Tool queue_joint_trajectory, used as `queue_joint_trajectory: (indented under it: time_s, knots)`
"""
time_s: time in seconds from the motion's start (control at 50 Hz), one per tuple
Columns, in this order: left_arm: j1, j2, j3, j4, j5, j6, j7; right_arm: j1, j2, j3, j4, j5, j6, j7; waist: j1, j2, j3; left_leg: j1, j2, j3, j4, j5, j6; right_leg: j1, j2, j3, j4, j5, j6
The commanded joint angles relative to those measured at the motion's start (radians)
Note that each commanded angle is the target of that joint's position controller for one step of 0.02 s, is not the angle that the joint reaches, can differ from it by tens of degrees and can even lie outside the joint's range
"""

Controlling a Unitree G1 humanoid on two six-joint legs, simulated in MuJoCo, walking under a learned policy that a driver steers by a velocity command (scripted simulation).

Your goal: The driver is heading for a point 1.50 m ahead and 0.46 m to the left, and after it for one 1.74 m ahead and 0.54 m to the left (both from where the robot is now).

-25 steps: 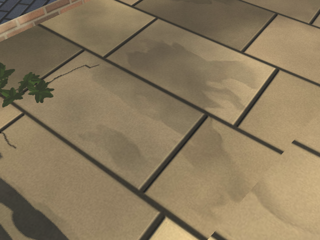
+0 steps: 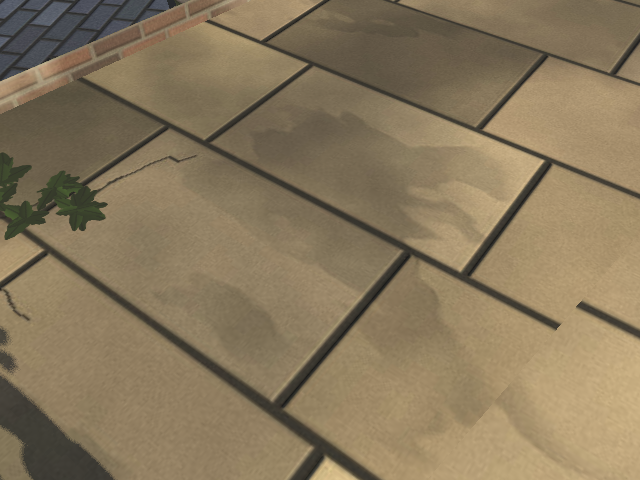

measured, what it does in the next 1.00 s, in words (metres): stands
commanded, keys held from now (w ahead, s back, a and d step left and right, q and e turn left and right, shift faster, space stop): no key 1.00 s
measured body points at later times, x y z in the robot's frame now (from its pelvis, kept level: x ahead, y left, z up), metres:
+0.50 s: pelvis +0.00 +0.01 +0.00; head +0.01 +0.00 +0.45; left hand +0.05 +0.26 -0.15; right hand +0.03 -0.25 -0.15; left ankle +0.00 +0.14 -0.74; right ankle -0.01 -0.12 -0.74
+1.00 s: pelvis +0.00 +0.01 +0.00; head +0.02 +0.01 +0.45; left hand +0.01 +0.25 -0.15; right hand -0.01 -0.23 -0.15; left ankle +0.00 +0.14 -0.74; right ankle -0.01 -0.12 -0.74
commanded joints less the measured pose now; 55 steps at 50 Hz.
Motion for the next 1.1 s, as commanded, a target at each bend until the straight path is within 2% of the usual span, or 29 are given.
queue_joint_trajectory:
  time_s: [0.02, 0.26, 0.48, 0.76, 1.1]
  knots:
    - [-0.005, 0.108, 0.026, -0.019, -0.002, -0.014, 0.005, 0.014, -0.104, -0.025, -0.028, 0.002, -0.008, -0.010, 0.001, -0.009, -0.023, 0.031, 0.004, -0.016, -0.061, 0.120, 0.013, -0.032, -0.046, 0.048, -0.099, 0.183, -0.032]
    - [0.021, 0.106, 0.021, 0.122, -0.008, -0.015, 0.010, 0.055, -0.091, -0.024, 0.060, 0.007, 0.000, -0.024, 0.007, -0.004, -0.002, 0.041, -0.005, -0.008, -0.079, 0.140, 0.021, -0.025, -0.031, 0.024, -0.112, 0.197, -0.022]
    - [0.038, 0.100, 0.013, 0.206, -0.011, -0.015, 0.011, 0.088, -0.071, -0.016, 0.124, 0.008, 0.002, -0.027, 0.012, 0.002, 0.011, 0.045, -0.011, -0.007, -0.090, 0.148, 0.029, -0.029, -0.025, 0.010, -0.124, 0.187, -0.017]
    - [0.067, 0.085, 0.001, 0.259, -0.012, -0.015, 0.011, 0.126, -0.047, -0.008, 0.179, 0.010, 0.001, -0.026, 0.016, 0.004, 0.022, 0.043, -0.016, -0.010, -0.098, 0.147, 0.034, -0.038, -0.020, -0.002, -0.134, 0.169, -0.011]
    - [0.112, 0.066, -0.010, 0.279, -0.013, -0.020, 0.012, 0.164, -0.026, -0.001, 0.214, 0.011, 0.006, -0.027, 0.016, 0.004, 0.034, 0.040, -0.023, -0.014, -0.099, 0.141, 0.038, -0.055, -0.019, -0.010, -0.138, 0.152, -0.007]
